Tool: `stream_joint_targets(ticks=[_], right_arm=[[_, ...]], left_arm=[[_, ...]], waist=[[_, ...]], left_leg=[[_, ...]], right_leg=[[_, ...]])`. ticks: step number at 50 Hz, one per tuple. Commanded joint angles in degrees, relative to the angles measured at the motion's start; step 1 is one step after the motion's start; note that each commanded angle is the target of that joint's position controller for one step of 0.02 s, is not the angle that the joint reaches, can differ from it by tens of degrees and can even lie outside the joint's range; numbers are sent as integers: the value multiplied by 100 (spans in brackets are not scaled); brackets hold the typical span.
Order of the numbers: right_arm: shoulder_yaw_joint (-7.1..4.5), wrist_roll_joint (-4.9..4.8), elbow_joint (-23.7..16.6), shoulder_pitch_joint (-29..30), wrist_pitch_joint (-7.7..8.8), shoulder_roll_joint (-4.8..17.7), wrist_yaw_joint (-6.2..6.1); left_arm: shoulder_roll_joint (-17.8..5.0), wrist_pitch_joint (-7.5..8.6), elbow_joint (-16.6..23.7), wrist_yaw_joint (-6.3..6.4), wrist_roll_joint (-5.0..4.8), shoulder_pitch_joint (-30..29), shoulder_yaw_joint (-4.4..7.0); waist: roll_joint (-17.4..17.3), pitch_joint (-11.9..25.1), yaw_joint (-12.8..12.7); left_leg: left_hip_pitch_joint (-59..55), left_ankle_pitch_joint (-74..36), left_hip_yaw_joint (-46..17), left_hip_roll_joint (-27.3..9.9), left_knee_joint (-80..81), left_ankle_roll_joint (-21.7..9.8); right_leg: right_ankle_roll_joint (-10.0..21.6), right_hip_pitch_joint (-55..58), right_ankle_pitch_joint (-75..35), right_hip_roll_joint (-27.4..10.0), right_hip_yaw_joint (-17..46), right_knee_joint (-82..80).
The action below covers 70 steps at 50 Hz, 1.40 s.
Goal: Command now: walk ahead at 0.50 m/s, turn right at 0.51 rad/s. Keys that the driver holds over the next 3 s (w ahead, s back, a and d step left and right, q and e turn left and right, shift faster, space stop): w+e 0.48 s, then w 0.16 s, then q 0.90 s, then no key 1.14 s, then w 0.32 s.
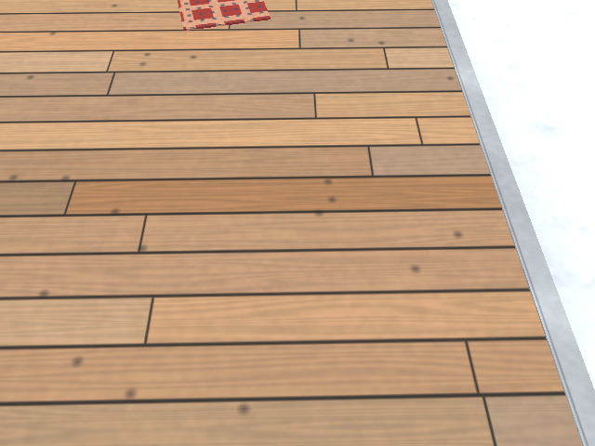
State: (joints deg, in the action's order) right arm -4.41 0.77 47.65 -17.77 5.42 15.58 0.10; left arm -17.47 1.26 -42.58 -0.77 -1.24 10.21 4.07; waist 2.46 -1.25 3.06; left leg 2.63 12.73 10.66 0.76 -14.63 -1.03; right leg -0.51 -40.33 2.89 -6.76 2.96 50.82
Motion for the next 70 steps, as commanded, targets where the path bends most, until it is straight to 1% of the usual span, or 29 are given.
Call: stream_joint_targets(ticks=[1, 6, 9, 10, 11, 12, 13, 14, 15, 20, 24, 28, 33, 34, 35, 36, 37, 40, 43, 46, 51, 56, 57, 58, 59, 60, 62, 65, 70], right_arm=[[-214, -56, -376, 387, 58, 935, -62], [-325, -226, -200, 214, -146, 1217, -73], [-296, -277, -242, 347, -263, 1211, -108], [-133, -38, -381, 163, -218, 786, -112], [58, 4, -702, -120, -37, 263, -52], [-45, -217, -732, 531, 153, 844, 24], [-58, -356, -857, 898, 245, 915, 56], [-37, -254, -810, 916, 279, 821, 9], [-79, -99, -747, 883, 255, 878, -33], [-48, 12, -790, 992, 9, 632, -26], [58, -28, -984, 1802, 31, 423, 35], [65, -115, -1074, 2149, 120, 516, 159], [-87, -54, -921, 1412, 214, 837, 178], [-157, 62, -803, 815, 246, 1044, 160], [-227, 178, -747, 143, 253, 1434, 166], [-269, 85, -478, -209, 164, 1504, 245], [-137, -162, -544, -112, 125, 1070, 278], [40, -129, -720, 780, -17, 656, 230], [-35, -51, -634, 763, -85, 886, 139], [-163, -120, -631, 724, -238, 1196, 22], [-190, -217, -667, 710, -497, 1146, -111], [-189, -248, -816, 885, -668, 1071, -180], [-153, -263, -857, 869, -686, 952, -199], [-64, -179, -903, 634, -687, 670, -197], [-30, -177, -1006, 281, -643, 517, -182], [-147, -111, -955, 230, -601, 998, -169], [-299, -190, -761, 186, -714, 1244, -180], [-220, -216, -900, 402, -865, 881, -168], [-105, -203, -1292, 916, -856, 647, -50]], left_arm=[[-49, 66, 455, -129, 14, -394, -43], [-268, 23, 799, -243, 28, -754, 34], [-898, -29, 403, -160, -2, 1022, 412], [-1510, -86, 273, -30, -39, 1733, 595], [-1862, 2, 486, -58, -50, 1313, 579], [-1299, 96, 582, -126, -25, 1366, 415], [-1044, 176, 532, -131, 19, 1240, 336], [-901, 215, 555, -128, 22, 900, 284], [-695, 222, 618, -96, 43, 557, 223], [-796, 252, 704, 71, 72, 485, 234], [-847, 197, 583, 164, 20, 759, 260], [-754, 187, 350, 162, -4, 1117, 232], [-703, 102, 256, 176, 50, 1013, 219], [-540, 91, 325, 185, 99, 959, 153], [-303, 118, 430, 220, 198, 1395, 54], [-167, 161, 306, 214, 109, 2078, 3], [-634, 172, 271, 197, 94, 1803, 72], [-666, 130, 604, 219, 227, 458, 112], [-314, 73, 645, 275, 186, 554, 47], [-317, -12, 643, 346, 173, 426, 40], [-322, -118, 773, 339, 142, -214, 62], [-391, 106, 769, 221, 82, -174, 119], [-501, 149, 712, 214, 100, -20, 162], [-848, 143, 752, 259, 200, 113, 236], [-1192, 55, 790, 264, 360, -75, 304], [-909, 52, 780, 244, 368, 54, 265], [-487, 56, 841, 241, 270, -319, 136], [-546, -6, 777, 277, 215, -426, 135], [-782, -113, 665, 335, 209, -259, 242]], waist=[[-464, -270, -37], [-563, -320, -67], [-514, 751, -1073], [554, 1237, -1178], [1575, 1981, -554], [582, 2012, -1009], [389, 1275, -961], [-145, 798, -681], [-127, 607, -473], [-77, 311, -264], [148, 112, -571], [249, 34, -779], [480, 156, -323], [328, 738, -64], [-633, 1724, -60], [-2198, 2177, -226], [-1444, 1814, -116], [-373, 556, -219], [-846, 693, -437], [-844, 936, -430], [-935, 711, -266], [-1099, 580, -415], [-1017, 607, -465], [-303, 922, -343], [1144, 759, -16], [1108, 847, -201], [399, 620, -111], [530, 402, -178], [752, 644, -439]], left_leg=[[321, -1481, -297, -1569, 741, -846], [-657, -2770, -27, -1839, 39, -626], [-85, -4527, 374, -1419, -2646, -237], [1523, -1800, 412, -1055, -4625, 82], [3677, 2141, -688, 184, -6387, 364], [4280, 1943, -1598, -97, -6630, 209], [4547, 1467, -1517, -308, -6399, 54], [4287, 1015, -1524, -567, -5873, 19], [3873, 752, -1543, -736, -5369, 51], [3349, -105, -1388, -665, -4094, 408], [3009, -1506, -1357, -345, -2367, 520], [2737, -1946, -1384, -267, -1652, 383], [1947, -1132, -1098, -71, -1065, -137], [911, -1885, -1304, -376, -1221, -394], [-936, -3242, -2660, -1400, -1585, -1036], [-1999, -3144, -4760, -2271, -905, -1891], [-1812, -2358, -4894, -2171, -699, -1758], [46, -3742, -3187, -1506, -618, -1357], [499, -4532, -2703, -1149, -526, -1317], [697, -4186, -2693, -1139, -500, -1363], [1155, -1844, -2991, -901, -402, -1119], [947, -1544, -3608, -710, -943, -883], [1125, -1190, -3558, -514, -1194, -665], [1647, 151, -3127, -181, -2060, -362], [2830, 2256, -2048, 694, -3069, -12], [3126, 2641, -1838, 373, -4408, 269], [3194, 1958, -1824, 131, -5253, 521], [3185, 1270, -1507, 30, -5223, 733], [2728, 967, -1178, -231, -3850, 739]], right_leg=[[89, 337, -565, -26, -193, -788], [468, 403, 432, 243, -579, -1356], [959, 3065, 536, 1040, -977, -1782], [1374, 4701, 218, -6, 730, -1898], [2530, 6131, 1729, -1142, 4129, -3014], [2280, 6101, 2055, -1221, 4219, -3544], [2046, 5527, 1745, -1056, 3441, -3505], [1850, 4671, 1088, -807, 2777, -3461], [1735, 4018, 478, -604, 2264, -3484], [1735, 2931, -783, -212, 1423, -3823], [1405, 2682, -223, 121, 1100, -3745], [1295, 3019, 179, -116, 1303, -3528], [999, 3767, -1422, -190, 1470, -2458], [766, 3600, -1918, 154, 1153, -1438], [403, 2431, -475, 736, 793, 303], [-26, 916, 3165, 1433, 478, 1976], [-58, 391, 3288, 1088, 757, 2468], [-182, 479, 2354, 503, 302, 1790], [-301, 1085, 2191, 523, 166, 721], [-416, 1360, 1788, 672, 121, 13], [-445, 1640, 1180, 835, 254, -800], [-259, 2324, 775, 933, 250, -2566], [-121, 2829, 151, 688, 303, -3115], [286, 3612, -621, -378, 1070, -3085], [1199, 3915, -2055, -1433, 2327, -3111], [1718, 3790, -2358, -1850, 2722, -3122], [1339, 3559, -1987, -1131, 1564, -2968], [1203, 3269, -1885, -711, 708, -3079], [1347, 3573, -1709, -898, 284, -3132]])
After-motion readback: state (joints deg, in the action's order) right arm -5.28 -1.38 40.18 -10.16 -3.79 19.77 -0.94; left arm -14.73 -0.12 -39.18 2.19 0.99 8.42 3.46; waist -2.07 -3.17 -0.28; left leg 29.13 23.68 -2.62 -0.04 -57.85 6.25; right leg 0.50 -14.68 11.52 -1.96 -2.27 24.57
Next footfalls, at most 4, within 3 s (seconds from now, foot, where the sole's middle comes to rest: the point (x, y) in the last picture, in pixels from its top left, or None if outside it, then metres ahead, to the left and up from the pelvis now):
0.18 right None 0.27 -0.15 -0.78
0.68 left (308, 399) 0.60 -0.03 -0.78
1.16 right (406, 393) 0.60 -0.25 -0.78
1.56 left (290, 404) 0.59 0.02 -0.78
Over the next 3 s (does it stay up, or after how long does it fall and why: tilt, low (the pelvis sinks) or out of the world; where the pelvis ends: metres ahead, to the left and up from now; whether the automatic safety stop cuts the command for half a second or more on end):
stays up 0.62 -0.07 -0.01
